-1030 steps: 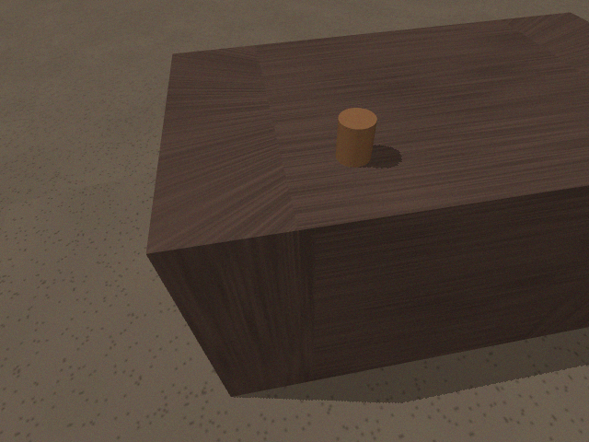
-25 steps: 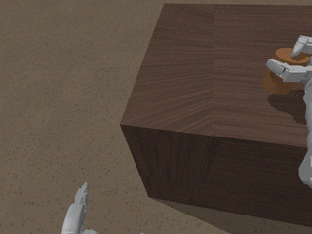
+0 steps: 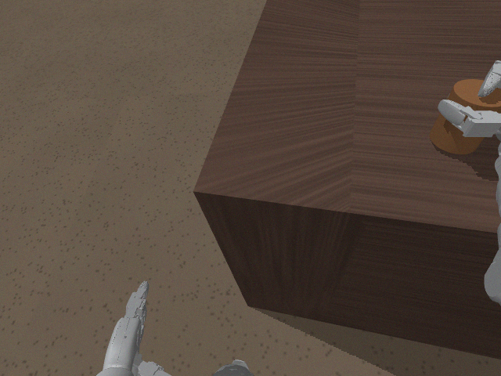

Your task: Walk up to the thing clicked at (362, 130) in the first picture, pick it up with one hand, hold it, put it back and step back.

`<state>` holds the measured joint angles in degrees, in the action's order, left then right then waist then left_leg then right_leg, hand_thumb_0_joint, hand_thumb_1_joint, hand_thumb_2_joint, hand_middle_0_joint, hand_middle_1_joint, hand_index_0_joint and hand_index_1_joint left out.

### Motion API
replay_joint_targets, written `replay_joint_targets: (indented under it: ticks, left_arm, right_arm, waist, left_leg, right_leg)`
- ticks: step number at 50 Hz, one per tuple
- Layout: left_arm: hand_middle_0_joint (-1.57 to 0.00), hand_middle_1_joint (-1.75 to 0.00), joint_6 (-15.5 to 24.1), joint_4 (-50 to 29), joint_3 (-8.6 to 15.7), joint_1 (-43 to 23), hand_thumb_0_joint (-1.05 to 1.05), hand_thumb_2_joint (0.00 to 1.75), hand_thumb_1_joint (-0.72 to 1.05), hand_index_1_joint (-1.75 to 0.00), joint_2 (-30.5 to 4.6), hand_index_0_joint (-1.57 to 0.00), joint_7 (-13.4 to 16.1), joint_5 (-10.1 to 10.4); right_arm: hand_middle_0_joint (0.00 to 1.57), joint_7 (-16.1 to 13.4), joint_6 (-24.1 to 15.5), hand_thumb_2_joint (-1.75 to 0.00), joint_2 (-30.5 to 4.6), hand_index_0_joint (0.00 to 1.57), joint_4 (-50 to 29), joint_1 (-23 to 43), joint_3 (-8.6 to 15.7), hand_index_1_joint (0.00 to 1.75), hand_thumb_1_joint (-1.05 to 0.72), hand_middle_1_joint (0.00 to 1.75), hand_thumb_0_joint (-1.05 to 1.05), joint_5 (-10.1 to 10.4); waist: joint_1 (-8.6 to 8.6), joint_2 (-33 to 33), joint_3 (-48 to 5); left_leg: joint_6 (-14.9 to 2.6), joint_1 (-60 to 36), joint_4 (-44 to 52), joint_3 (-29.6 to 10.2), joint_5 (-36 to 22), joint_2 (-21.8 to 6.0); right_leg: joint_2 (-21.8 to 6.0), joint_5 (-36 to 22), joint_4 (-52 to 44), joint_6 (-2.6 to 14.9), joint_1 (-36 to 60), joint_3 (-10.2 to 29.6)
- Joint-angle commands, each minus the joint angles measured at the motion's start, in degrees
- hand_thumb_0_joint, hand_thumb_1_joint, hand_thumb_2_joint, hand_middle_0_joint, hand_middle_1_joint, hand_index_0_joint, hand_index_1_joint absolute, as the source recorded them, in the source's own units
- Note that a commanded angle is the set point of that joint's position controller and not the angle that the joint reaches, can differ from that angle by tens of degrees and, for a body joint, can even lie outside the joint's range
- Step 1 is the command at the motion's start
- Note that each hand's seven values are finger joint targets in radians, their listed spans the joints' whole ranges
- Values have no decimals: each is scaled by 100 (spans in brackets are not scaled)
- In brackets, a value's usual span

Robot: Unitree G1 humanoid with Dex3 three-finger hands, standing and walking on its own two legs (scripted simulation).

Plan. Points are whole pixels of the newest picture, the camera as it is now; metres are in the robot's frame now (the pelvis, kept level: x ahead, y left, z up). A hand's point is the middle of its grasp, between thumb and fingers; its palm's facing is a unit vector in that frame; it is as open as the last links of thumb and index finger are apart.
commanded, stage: lower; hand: right
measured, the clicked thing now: (465, 117) +0.51 -0.23 +0.11
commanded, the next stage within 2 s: loosen in 0.16 s
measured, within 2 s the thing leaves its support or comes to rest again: rests again in 0.02 s
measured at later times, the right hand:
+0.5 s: hand (477, 99) +0.52 -0.24 +0.14, palm faces +0.20 +0.98 +0.01, open 6.7 cm
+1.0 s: hand (480, 100) +0.52 -0.24 +0.14, palm faces +0.22 +0.98 +0.02, open 14.9 cm
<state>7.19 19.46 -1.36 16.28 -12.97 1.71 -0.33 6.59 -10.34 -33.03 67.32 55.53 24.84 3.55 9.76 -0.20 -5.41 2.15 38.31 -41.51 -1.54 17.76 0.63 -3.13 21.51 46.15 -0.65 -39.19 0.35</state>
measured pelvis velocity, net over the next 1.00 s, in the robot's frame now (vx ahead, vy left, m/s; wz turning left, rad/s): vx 0.00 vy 0.00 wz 0.00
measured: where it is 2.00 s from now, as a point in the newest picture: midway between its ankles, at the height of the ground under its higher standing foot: outside the picture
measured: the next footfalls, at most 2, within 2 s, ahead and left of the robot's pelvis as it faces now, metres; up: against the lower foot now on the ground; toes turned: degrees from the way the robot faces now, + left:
none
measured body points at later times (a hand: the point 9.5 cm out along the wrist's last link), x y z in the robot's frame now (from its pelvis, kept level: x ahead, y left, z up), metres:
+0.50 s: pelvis +0.00 +0.00 -0.01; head +0.10 -0.02 +0.43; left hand +0.16 +0.26 -0.05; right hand +0.50 -0.29 +0.14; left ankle +0.02 +0.15 -0.71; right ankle +0.00 -0.12 -0.71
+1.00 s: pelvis +0.00 +0.00 -0.01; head +0.09 -0.01 +0.43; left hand +0.15 +0.27 -0.05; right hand +0.50 -0.29 +0.14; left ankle +0.02 +0.15 -0.71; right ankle +0.00 -0.12 -0.71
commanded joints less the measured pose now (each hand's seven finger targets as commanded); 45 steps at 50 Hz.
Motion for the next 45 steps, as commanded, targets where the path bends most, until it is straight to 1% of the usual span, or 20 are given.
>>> replay_joint_targets:
  ticks: [1,3,4,6,7,9,11,12,14,18,25,28,30,31,33,35,38,42,44,45]
  left_arm:
    - [-5,-4,304,-902,480,217,0,4,-54,-4,-855,-5,59,2]
    - [-5,-4,315,-1072,502,90,0,4,-55,-5,-855,-5,60,6]
    - [-5,-4,326,-1357,591,-118,0,4,-54,-4,-1029,-5,80,17]
    - [-5,-4,255,-793,381,310,0,4,-55,-4,-721,-4,19,1]
    - [-4,-4,274,-1129,471,95,0,4,-54,-4,-836,-4,21,17]
    - [-5,-4,269,-976,519,94,0,4,-55,-4,-841,-4,24,-14]
    - [-5,-4,255,-1384,538,-97,0,4,-55,-4,-1008,-4,9,1]
    - [-5,-4,229,-1132,350,76,0,4,-55,-4,-760,-4,-19,-12]
    - [-5,-5,207,-1275,493,124,0,4,-54,-4,-890,-6,-28,-7]
    - [-5,-5,151,-1310,543,378,0,2,-51,-3,-934,-6,-71,-17]
    - [-5,-5,97,-1288,514,416,0,5,-55,-5,-843,-5,-89,12]
    - [-5,-5,118,-1602,474,135,0,6,-56,-5,-868,-5,-73,11]
    - [-5,-5,106,-1660,574,256,0,6,-56,-6,-986,-4,-63,14]
    - [-5,-5,62,-1198,511,602,0,6,-57,-6,-848,-4,-65,2]
    - [-5,-5,86,-1668,525,170,0,7,-57,-6,-959,-4,-61,26]
    - [-5,-5,72,-1543,547,271,0,6,-57,-6,-940,-4,-43,-6]
    - [-5,-5,49,-1466,523,394,0,6,-57,-6,-865,-4,-56,9]
    - [-5,-5,72,-1537,533,294,0,6,-57,-6,-916,-4,-34,0]
    - [-5,-6,39,-1379,638,547,0,3,-52,-4,-930,-7,-37,8]
    - [-5,-6,80,-1889,888,27,0,3,-52,-4,-1246,-6,-1,26]
  right_arm:
    - [135,17,-485,-131,-1514,138,-1617,3050,18,145,-34,144,0,142]
    - [134,43,-488,-129,-1458,136,-1519,2973,-1,143,-32,142,0,153]
    - [134,23,-512,-128,-1746,137,-1588,2991,218,142,-34,142,0,166]
    - [136,82,-461,-130,-1360,138,-1212,2736,8,144,-33,144,0,142]
    - [137,84,-509,-131,-1594,140,-1528,2958,164,146,-34,146,0,145]
    - [136,102,-475,-131,-1315,139,-1076,2769,36,145,-31,145,0,113]
    - [134,92,-471,-129,-1504,137,-991,2654,167,143,-29,143,0,84]
    - [134,126,-480,-128,-1359,137,-981,2692,64,143,-28,143,0,77]
    - [134,140,-495,-121,-1440,137,-969,2705,116,138,-21,138,0,61]
    - [123,192,-450,-89,-1445,124,-1040,2644,129,109,-5,109,0,58]
    - [98,191,-338,-54,-1344,99,-1110,2729,41,79,28,79,0,46]
    - [84,184,-371,-39,-1473,85,-1318,2958,109,63,36,63,0,56]
    - [78,188,-347,-33,-1541,78,-1273,2924,156,56,39,56,0,56]
    - [74,197,-331,-30,-1493,74,-1349,2911,142,53,41,53,0,78]
    - [70,158,-302,-28,-1445,70,-1050,2738,172,50,42,50,0,66]
    - [63,118,-436,-27,-1819,63,-1654,3226,349,46,43,46,0,45]
    - [54,143,-383,-24,-1526,54,-1202,2812,179,40,42,40,0,26]
    - [45,132,-410,-26,-1648,45,-1357,2975,208,37,37,37,0,24]
    - [32,148,-372,-21,-1633,32,-1231,2686,240,28,45,28,0,48]
    - [26,110,-388,-20,-1941,27,-1584,2900,378,25,47,25,0,33]
  waist:
    - [18,-968,-2754]
    - [93,-853,-2855]
    - [46,-787,-2923]
    - [39,-914,-2641]
    - [32,-972,-2859]
    - [159,-788,-2689]
    - [88,-584,-2648]
    - [65,-775,-2560]
    - [103,-722,-2672]
    - [102,-854,-2857]
    - [70,-712,-2576]
    - [52,-798,-2828]
    - [97,-969,-2995]
    - [73,-1100,-2863]
    - [118,-577,-2633]
    - [20,-886,-3058]
    - [111,-770,-2642]
    - [59,-905,-2898]
    - [71,-903,-2780]
    - [66,-770,-3197]
  left_leg:
    - [-209,-790,216,266,-1583,146]
    - [-206,-817,160,270,-1739,141]
    - [-205,-885,140,280,-1763,132]
    - [-222,-782,64,256,-1901,121]
    - [-223,-732,49,257,-1885,127]
    - [-212,-657,12,243,-1927,118]
    - [-220,-650,0,286,-1723,140]
    - [-219,-563,1,283,-1644,134]
    - [-227,-473,-69,292,-1633,144]
    - [-238,-450,-158,307,-1825,142]
    - [-203,-598,-111,227,-1566,88]
    - [-215,-612,-158,256,-1608,106]
    - [-245,-358,-222,317,-1658,146]
    - [-246,-304,-193,310,-1643,136]
    - [-243,-439,-150,314,-1577,149]
    - [-245,-683,-188,253,-1676,103]
    - [-239,-517,-175,249,-1594,116]
    - [-248,-458,-207,270,-1537,119]
    - [-247,-444,-175,280,-1535,126]
    - [-232,-677,-182,262,-1669,111]
  right_leg:
    - [172,-1806,-409,66,1903,-18]
    - [172,-1969,-315,77,1843,-8]
    - [163,-2027,-293,75,1801,8]
    - [189,-2186,-231,71,1645,-20]
    - [157,-2319,-198,56,1811,15]
    - [177,-2155,-128,96,1585,-14]
    - [152,-2021,-190,81,1487,39]
    - [154,-1945,-181,79,1469,19]
    - [135,-2022,-134,77,1496,58]
    - [131,-2380,-43,52,1670,50]
    - [213,-1571,-54,130,1140,-39]
    - [189,-1768,-28,96,1309,-3]
    - [135,-2258,-11,44,1696,78]
    - [148,-2209,-1,50,1682,51]
    - [163,-1907,-60,91,1305,63]
    - [189,-1871,-30,92,1384,9]
    - [197,-1746,-22,117,1236,-4]
    - [171,-1822,8,93,1434,25]
    - [179,-1816,-13,90,1420,20]
    - [186,-1877,9,110,1494,25]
